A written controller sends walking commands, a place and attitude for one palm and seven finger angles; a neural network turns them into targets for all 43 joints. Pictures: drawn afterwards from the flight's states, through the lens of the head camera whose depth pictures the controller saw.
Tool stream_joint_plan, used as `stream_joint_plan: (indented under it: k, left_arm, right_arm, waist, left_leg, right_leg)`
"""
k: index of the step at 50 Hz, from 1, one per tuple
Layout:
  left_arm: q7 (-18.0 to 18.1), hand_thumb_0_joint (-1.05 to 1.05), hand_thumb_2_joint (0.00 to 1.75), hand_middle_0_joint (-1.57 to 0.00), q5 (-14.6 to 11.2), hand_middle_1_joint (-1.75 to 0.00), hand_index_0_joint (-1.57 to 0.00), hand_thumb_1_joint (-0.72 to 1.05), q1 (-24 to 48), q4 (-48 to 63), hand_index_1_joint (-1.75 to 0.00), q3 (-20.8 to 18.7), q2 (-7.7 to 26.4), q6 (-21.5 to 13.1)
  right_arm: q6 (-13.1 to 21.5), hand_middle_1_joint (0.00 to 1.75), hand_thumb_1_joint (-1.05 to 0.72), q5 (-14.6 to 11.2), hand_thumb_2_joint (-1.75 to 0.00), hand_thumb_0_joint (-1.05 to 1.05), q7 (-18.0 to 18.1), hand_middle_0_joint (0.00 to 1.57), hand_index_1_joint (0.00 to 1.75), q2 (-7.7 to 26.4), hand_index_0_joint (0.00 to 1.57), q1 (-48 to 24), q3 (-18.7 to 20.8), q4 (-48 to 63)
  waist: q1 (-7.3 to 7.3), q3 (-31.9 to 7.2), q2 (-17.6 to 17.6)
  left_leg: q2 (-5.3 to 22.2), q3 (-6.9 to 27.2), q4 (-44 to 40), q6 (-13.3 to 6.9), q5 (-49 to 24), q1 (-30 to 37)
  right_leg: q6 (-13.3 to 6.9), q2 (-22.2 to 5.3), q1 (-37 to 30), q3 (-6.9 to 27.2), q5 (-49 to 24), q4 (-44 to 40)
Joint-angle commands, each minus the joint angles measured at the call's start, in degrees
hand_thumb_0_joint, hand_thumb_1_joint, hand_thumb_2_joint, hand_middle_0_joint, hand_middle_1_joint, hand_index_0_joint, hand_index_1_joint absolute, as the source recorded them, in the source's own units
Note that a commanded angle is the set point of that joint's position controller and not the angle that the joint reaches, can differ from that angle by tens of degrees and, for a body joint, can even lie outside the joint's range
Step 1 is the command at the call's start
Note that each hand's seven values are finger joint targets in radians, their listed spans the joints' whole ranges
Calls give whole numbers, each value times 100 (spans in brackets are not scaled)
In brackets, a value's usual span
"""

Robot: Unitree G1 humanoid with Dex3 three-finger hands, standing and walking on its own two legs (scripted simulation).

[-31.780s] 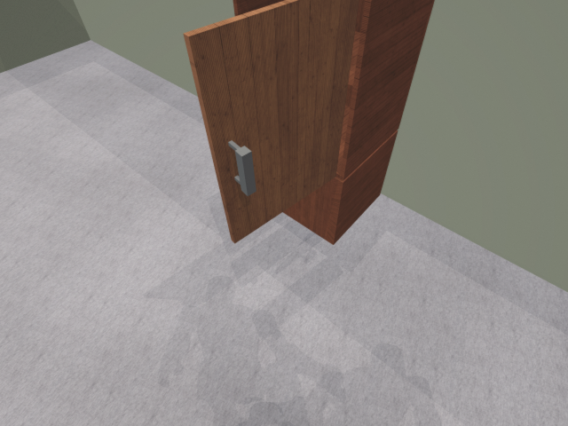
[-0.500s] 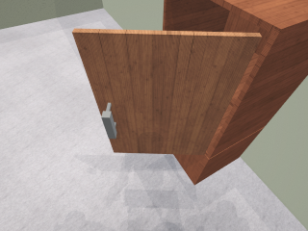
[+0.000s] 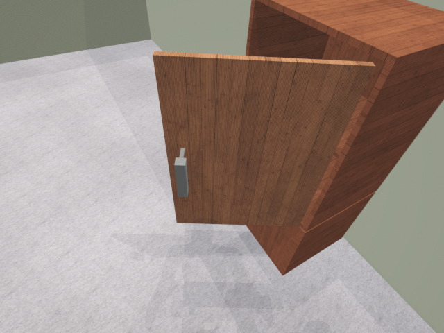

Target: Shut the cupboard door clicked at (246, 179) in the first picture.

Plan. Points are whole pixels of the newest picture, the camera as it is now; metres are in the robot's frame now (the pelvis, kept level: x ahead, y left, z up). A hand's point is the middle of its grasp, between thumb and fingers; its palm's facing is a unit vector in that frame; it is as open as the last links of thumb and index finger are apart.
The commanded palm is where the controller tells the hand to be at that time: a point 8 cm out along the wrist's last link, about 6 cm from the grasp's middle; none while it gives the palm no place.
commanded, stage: come to a stop and stand still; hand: left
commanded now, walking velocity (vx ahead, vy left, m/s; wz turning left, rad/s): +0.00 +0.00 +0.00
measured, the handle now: (182, 172) +0.51 +0.14 -0.05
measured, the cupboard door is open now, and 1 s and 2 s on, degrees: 59 59 59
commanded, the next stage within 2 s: look again from close up in 1.38 s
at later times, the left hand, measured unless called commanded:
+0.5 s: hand out of the picture -0.06 +0.13 -0.17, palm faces +0.05 -0.99 -0.15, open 7.4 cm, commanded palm none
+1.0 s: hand out of the picture -0.02 +0.12 -0.17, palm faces +0.04 -0.99 -0.15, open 7.4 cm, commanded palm none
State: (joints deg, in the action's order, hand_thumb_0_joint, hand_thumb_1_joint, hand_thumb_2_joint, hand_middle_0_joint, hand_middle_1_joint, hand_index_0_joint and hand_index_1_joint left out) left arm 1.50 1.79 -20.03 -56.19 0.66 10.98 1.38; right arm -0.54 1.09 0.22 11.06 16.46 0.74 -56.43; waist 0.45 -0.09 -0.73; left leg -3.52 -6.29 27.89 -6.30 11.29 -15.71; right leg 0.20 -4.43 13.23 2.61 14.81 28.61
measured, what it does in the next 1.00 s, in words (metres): stands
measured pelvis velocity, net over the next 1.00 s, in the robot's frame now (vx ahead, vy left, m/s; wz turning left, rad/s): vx -0.01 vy -0.04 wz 0.02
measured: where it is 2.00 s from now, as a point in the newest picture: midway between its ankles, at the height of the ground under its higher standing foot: outside the picture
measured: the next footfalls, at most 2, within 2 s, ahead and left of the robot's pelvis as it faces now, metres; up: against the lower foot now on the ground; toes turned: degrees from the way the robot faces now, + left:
none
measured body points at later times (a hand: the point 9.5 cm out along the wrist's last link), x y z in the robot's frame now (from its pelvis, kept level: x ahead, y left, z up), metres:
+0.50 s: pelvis -0.02 -0.02 +0.00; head -0.03 -0.02 +0.45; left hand -0.06 +0.18 -0.16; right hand +0.00 -0.25 -0.15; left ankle +0.05 +0.05 -0.73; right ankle +0.02 -0.18 -0.73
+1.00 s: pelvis -0.01 -0.04 +0.00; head -0.01 -0.03 +0.45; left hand -0.02 +0.17 -0.16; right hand -0.01 -0.26 -0.15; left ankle +0.05 +0.05 -0.73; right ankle +0.02 -0.18 -0.73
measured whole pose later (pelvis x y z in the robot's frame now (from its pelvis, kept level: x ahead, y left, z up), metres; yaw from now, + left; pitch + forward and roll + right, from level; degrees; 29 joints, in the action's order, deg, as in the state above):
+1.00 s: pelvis -0.01 -0.04 +0.00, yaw +1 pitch -1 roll -1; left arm 1.8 1.3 -20.4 -60.8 0.7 7.8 -0.7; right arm 0.5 0.6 0.9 7.5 18.5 0.5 -63.1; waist -0.3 0.3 -1.0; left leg -1.0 -3.7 26.5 -2.9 9.3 -16.4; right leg 1.9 -1.1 13.2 1.9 12.3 26.5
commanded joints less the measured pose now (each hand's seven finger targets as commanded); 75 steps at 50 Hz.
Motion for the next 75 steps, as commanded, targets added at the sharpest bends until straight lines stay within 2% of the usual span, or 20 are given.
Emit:
stream_joint_plan:
  k: [1, 3, 5, 12, 20, 22, 30, 31, 35, 37, 43, 49, 51, 57, 62, 66, 67, 70, 73, 75]
  left_arm:
    - [58, 0, 90, -20, -29, -30, -20, 90, -418, 95, -30, -93, 481, -127]
    - [59, 0, 90, -20, -29, -30, -20, 90, -509, -15, -30, -81, 426, -133]
    - [58, 0, 90, -20, -35, -30, -20, 90, -606, -124, -30, -69, 378, -143]
    - [74, 0, 90, -20, -35, -30, -20, 90, -762, -370, -30, -38, 278, -197]
    - [87, 0, 90, -20, -41, -30, -20, 90, -800, -460, -30, -48, 184, -231]
    - [91, 0, 90, -20, -35, -30, -20, 90, -775, -454, -30, -51, 181, -237]
    - [81, 0, 90, -20, -44, -30, -20, 90, -702, -361, -30, -103, 197, -239]
    - [86, 0, 90, -20, -47, -30, -20, 90, -709, -332, -30, -103, 199, -248]
    - [77, 0, 90, -20, -58, -30, -20, 90, -630, -292, -30, -113, 178, -247]
    - [82, 0, 90, -20, -51, -30, -20, 90, -622, -294, -30, -110, 171, -256]
    - [80, 0, 90, -20, -68, -30, -20, 90, -579, -279, -30, -104, 162, -267]
    - [88, 0, 90, -20, -80, -30, -20, 90, -521, -288, -30, -93, 167, -283]
    - [94, 0, 90, -20, -72, -30, -20, 90, -525, -306, -30, -96, 157, -284]
    - [93, 0, 90, -20, -69, -30, -20, 90, -479, -323, -30, -89, 160, -271]
    - [95, 0, 90, -20, -68, -30, -20, 90, -456, -328, -30, -95, 193, -292]
    - [92, 0, 90, -20, -72, -30, -20, 90, -437, -345, -30, -86, 204, -301]
    - [92, 0, 90, -20, -74, -30, -20, 90, -414, -357, -30, -83, 207, -299]
    - [86, 0, 90, -20, -74, -30, -20, 90, -397, -384, -30, -90, 232, -284]
    - [87, 0, 90, -20, -67, -30, -20, 90, -390, -398, -30, -83, 232, -277]
    - [82, 0, 90, -20, -70, -30, -20, 90, -391, -403, -30, -87, 250, -280]
  right_arm:
    - [140, 30, -90, -42, -90, 0, 39, 20, 30, 746, 20, -56, 175, 253]
    - [134, 30, -90, -47, -90, 0, 41, 20, 30, 749, 20, -32, 174, 177]
    - [137, 30, -90, -52, -90, 0, 48, 20, 30, 736, 20, -4, 171, 79]
    - [130, 30, -90, -78, -90, 0, 58, 20, 30, 618, 20, 93, 154, -160]
    - [131, 30, -90, -77, -90, 0, 65, 20, 30, 479, 20, 201, 151, -298]
    - [117, 30, -90, -76, -90, 0, 61, 20, 30, 438, 20, 195, 151, -312]
    - [100, 30, -90, -51, -90, 0, 60, 20, 30, 333, 20, 311, 152, -311]
    - [101, 30, -90, -55, -90, 0, 64, 20, 30, 320, 20, 332, 150, -317]
    - [133, 30, -90, -44, -90, 0, 74, 20, 30, 296, 20, 376, 133, -345]
    - [146, 30, -90, -50, -90, 0, 76, 20, 30, 287, 20, 385, 127, -343]
    - [161, 30, -90, -54, -90, 0, 84, 20, 30, 254, 20, 417, 111, -378]
    - [203, 30, -90, -66, -90, 0, 94, 20, 30, 268, 20, 425, 93, -420]
    - [203, 30, -90, -73, -90, 0, 96, 20, 30, 246, 20, 399, 98, -433]
    - [179, 30, -90, -70, -90, 0, 94, 20, 30, 268, 20, 327, 104, -443]
    - [194, 30, -90, -75, -90, 0, 95, 20, 30, 284, 20, 285, 102, -450]
    - [204, 30, -90, -77, -90, 0, 99, 20, 30, 291, 20, 240, 93, -462]
    - [212, 30, -90, -75, -90, 0, 102, 20, 30, 311, 20, 213, 87, -473]
    - [213, 30, -90, -72, -90, 0, 103, 20, 30, 347, 20, 173, 86, -483]
    - [194, 30, -90, -73, -90, 0, 101, 20, 30, 352, 20, 143, 84, -484]
    - [192, 30, -90, -70, -90, 0, 97, 20, 30, 372, 20, 145, 95, -493]
  waist:
    - [22, 403, 267]
    - [22, 459, 178]
    - [22, 470, 320]
    - [-3, 481, 28]
    - [-33, 525, 32]
    - [-38, 661, -80]
    - [-56, 648, -125]
    - [-60, 587, -181]
    - [-60, 576, 79]
    - [-37, 598, -51]
    - [-46, 549, -2]
    - [-45, 378, 93]
    - [-25, 430, -5]
    - [-50, 533, 101]
    - [-54, 455, -28]
    - [-54, 401, -45]
    - [-61, 384, 52]
    - [-42, 403, 177]
    - [-42, 565, 57]
    - [-42, 503, 49]
  left_leg:
    - [1087, 1445, -1575, 320, 1920, -305]
    - [1076, 1443, -1590, 332, 1978, -356]
    - [1071, 1439, -1618, 343, 1972, -300]
    - [998, 1376, -1481, 358, 1744, -206]
    - [945, 1291, -1351, 393, 1598, -157]
    - [891, 1235, -1259, 405, 1560, -243]
    - [790, 1120, -998, 454, 1495, -275]
    - [788, 1091, -933, 452, 1372, -229]
    - [852, 1155, -1022, 461, 1406, -252]
    - [854, 1164, -1020, 448, 1312, -346]
    - [842, 1109, -959, 464, 1077, -220]
    - [897, 1112, -991, 466, 769, -49]
    - [910, 1103, -1004, 454, 709, -49]
    - [904, 1101, -1056, 473, 828, -11]
    - [892, 1042, -987, 472, 548, 115]
    - [899, 1002, -941, 468, 291, 258]
    - [907, 988, -950, 473, 230, 300]
    - [945, 1056, -1073, 476, 468, 251]
    - [927, 1063, -1117, 481, 596, 167]
    - [934, 1064, -1131, 476, 650, 212]
  right_leg:
    - [-177, 80, 198, -63, 320, -287]
    - [-170, 71, 218, -15, 361, -325]
    - [-167, 76, 266, 8, 356, -347]
    - [-178, 32, 351, 169, 421, -537]
    - [-157, 12, 543, 268, 586, -679]
    - [-164, -12, 640, 321, 768, -780]
    - [-183, -49, 846, 448, 1222, -927]
    - [-193, -48, 805, 469, 1152, -950]
    - [-191, -12, 766, 407, 959, -844]
    - [-196, -16, 625, 400, 771, -830]
    - [-204, -30, 575, 410, 616, -863]
    - [-194, -24, 327, 327, 97, -776]
    - [-185, -31, 278, 283, -7, -788]
    - [-169, -19, 354, 294, 99, -841]
    - [-169, -54, 262, 308, -106, -866]
    - [-170, -58, 237, 302, -261, -866]
    - [-165, -68, 228, 292, -324, -850]
    - [-146, -47, 168, 252, -266, -832]
    - [-147, -47, 221, 268, -147, -891]
    - [-145, -55, 212, 266, -99, -905]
